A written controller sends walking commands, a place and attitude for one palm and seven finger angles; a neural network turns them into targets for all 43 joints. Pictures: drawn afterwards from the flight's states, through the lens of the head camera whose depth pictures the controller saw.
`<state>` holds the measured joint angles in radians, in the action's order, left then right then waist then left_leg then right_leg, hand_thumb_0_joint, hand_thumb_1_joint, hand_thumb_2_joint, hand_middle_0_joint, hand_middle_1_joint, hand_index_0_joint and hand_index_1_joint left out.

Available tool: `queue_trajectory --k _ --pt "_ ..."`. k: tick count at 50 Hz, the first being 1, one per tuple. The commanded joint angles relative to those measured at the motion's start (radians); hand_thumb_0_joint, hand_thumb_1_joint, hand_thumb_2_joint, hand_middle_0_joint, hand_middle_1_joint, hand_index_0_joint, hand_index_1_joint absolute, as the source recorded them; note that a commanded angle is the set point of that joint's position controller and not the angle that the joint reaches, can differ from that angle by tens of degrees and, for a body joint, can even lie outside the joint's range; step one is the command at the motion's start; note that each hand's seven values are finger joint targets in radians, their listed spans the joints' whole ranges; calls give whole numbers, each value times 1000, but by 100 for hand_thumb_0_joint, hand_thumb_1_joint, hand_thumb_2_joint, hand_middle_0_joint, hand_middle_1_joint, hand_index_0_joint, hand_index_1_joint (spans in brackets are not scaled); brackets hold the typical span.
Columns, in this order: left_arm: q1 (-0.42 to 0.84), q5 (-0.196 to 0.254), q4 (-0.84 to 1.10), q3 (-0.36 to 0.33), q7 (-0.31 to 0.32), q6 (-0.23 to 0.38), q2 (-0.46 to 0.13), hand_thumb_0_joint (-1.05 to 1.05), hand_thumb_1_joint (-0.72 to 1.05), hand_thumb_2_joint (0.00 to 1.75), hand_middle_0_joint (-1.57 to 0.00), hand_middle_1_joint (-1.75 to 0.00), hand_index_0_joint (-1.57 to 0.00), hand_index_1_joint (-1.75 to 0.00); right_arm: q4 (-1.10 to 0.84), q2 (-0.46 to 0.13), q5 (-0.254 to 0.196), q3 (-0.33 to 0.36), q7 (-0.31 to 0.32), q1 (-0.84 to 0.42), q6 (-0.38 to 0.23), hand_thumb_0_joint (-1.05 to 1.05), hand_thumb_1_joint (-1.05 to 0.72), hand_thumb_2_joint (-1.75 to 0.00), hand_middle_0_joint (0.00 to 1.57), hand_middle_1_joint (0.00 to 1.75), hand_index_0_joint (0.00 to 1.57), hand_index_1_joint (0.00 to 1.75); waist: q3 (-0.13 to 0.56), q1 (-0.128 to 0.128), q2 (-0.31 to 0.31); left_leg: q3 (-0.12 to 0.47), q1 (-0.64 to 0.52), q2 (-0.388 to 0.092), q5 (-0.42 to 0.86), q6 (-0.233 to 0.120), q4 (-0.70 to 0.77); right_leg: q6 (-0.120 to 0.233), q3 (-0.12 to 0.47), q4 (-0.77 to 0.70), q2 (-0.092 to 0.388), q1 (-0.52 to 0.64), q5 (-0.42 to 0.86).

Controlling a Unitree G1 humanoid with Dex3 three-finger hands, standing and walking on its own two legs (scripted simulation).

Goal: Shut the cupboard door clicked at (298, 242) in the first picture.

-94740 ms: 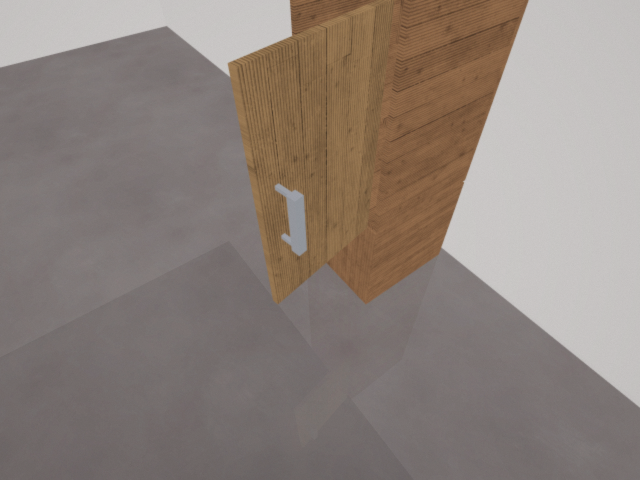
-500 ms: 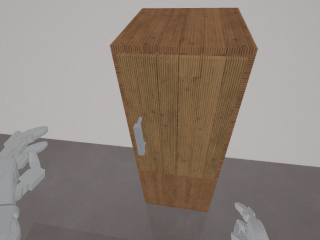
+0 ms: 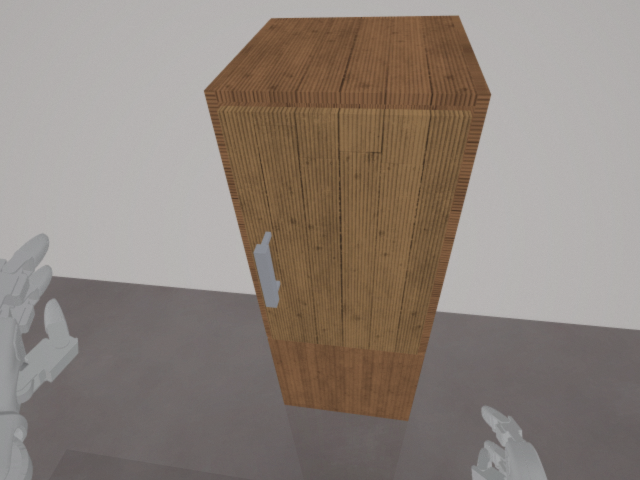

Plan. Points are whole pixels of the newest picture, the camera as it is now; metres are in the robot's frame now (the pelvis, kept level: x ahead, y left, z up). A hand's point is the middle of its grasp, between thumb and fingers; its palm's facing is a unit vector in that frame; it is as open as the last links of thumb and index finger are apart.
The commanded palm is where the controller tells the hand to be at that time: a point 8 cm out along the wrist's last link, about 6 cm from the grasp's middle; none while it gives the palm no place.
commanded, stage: step back with the hand held close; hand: left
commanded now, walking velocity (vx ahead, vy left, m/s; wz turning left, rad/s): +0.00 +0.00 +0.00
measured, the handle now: (270, 270) +0.50 +0.17 -0.06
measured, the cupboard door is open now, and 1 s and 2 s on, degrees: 0 0 0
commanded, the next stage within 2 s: stop stepping back and stand still in 1.30 s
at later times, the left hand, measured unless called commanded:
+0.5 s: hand (34, 361) +0.17 +0.30 +0.16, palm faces +0.40 -0.78 -0.49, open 7.4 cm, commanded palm +0.11 +0.33 +0.17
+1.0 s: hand out of the picture +0.09 +0.30 +0.16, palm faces +0.47 -0.79 -0.40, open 7.4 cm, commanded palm +0.02 +0.34 +0.17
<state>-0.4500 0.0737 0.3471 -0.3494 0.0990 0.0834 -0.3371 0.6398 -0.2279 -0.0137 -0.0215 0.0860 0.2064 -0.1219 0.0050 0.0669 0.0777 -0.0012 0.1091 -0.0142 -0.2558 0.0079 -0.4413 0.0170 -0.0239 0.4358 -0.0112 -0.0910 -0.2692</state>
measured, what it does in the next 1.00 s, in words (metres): shifts its weight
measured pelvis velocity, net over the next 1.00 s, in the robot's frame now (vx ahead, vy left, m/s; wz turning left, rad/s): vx -0.11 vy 0.03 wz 0.03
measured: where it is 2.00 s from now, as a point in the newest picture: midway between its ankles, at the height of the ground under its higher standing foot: outside the picture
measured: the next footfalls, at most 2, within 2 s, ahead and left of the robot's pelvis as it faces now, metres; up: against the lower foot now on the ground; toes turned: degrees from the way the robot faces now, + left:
right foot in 1.24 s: -0.22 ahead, -0.10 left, +0.00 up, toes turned +3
left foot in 1.54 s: -0.04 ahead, +0.12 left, +0.00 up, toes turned -1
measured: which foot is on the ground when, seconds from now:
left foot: down 0.00-1.00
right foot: down 0.00-1.00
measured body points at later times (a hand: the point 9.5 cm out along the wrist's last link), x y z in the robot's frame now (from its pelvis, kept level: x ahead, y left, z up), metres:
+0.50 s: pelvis -0.03 +0.03 +0.00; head -0.03 +0.03 +0.45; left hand +0.14 +0.34 +0.18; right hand +0.14 -0.21 -0.08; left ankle -0.01 +0.13 -0.74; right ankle -0.02 -0.11 -0.74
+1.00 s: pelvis -0.11 +0.03 -0.02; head -0.10 +0.06 +0.43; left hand +0.06 +0.34 +0.18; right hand +0.05 -0.22 -0.10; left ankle -0.01 +0.13 -0.74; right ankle -0.02 -0.11 -0.74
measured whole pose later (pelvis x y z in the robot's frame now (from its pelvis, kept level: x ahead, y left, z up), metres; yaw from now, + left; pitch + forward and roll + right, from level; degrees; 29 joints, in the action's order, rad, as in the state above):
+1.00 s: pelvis -0.11 +0.03 -0.02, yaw +2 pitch +0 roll -3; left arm -0.51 0.03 0.51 -0.41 0.18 0.24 -0.41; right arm 0.62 -0.23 0.00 0.00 0.07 0.24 -0.05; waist 0.01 -0.01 0.00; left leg 0.02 0.48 0.00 -0.27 -0.02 -0.67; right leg -0.01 -0.04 0.56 0.00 -0.40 -0.18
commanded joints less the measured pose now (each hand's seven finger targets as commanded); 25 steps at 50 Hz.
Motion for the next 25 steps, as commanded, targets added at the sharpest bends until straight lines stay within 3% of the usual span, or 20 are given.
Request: queue_trajectory --k 1,2,3,4,6,9,11,14,19,25 --pt "97 4 190 -114 14 58 -191 0 90 90 -20 -30 -20 -30 -167 -87 2 37 5 -149 -51 0 -90 -90 20 30 20 30 30 1 -44 -28 3 9 173 -43 58 -17 8 -97 27 -41 154" --pt "186 -10 233 -203 24 96 -284 0 90 90 -20 -30 -20 -30 -190 -118 -3 49 -2 -137 -27 0 -90 -90 20 30 20 30 -20 -38 -57 -7 83 -7 104 -56 -19 -8 113 -167 95 -132 166" --pt "178 -16 205 -219 28 111 -300 0 90 90 -20 -30 -20 -30 -177 -105 -2 50 -2 -132 -15 0 -90 -90 20 30 20 30 -24 -40 -91 3 94 5 66 -51 -67 11 156 -193 137 -156 157" --pt "84 -15 155 -156 23 115 -230 0 90 90 -20 -30 -20 -30 -167 -101 3 52 -4 -130 -3 0 -90 -90 20 30 20 30 -15 -51 -145 6 107 6 66 -47 -100 23 154 -188 165 -170 165" --pt "18 -13 165 -131 24 125 -203 0 90 90 -20 -30 -20 -30 -173 -106 1 61 -10 -122 16 0 -90 -90 20 30 20 30 43 -55 -126 14 116 1 78 -43 -110 37 147 -152 184 -153 186" --pt "-29 -11 247 -168 40 141 -238 0 90 90 -20 -30 -20 -30 -189 -118 1 69 -1 -124 37 0 -90 -90 20 30 20 30 133 -59 -30 21 79 -27 249 -41 -39 15 66 -49 141 -99 316" --pt "-44 -8 268 -184 45 137 -252 0 90 90 -20 -30 -20 -30 -208 -123 2 72 7 -127 54 0 -90 -90 20 30 20 30 171 -56 -20 31 69 -46 419 -41 -23 -8 37 13 98 -55 436" --pt "-38 -7 289 -192 52 125 -264 0 90 90 -20 -30 -20 -30 -225 -124 0 74 15 -124 79 0 -90 -90 20 30 20 30 195 -58 -24 39 75 -62 522 -36 -22 -15 33 52 81 -24 512" --pt "-85 -4 276 -191 58 110 -257 0 90 90 -20 -30 -20 -30 -245 -124 -2 76 17 -120 102 0 -90 -90 20 30 20 30 173 -58 -40 52 164 -73 393 -39 10 -19 41 55 72 -15 422" --pt "-89 -12 308 -194 66 125 -256 0 90 90 -20 -30 -20 -30 -252 -132 -2 72 14 -117 95 0 -90 -90 20 30 20 30 110 -62 -5 89 361 -83 30 -64 80 -24 60 44 52 1 195"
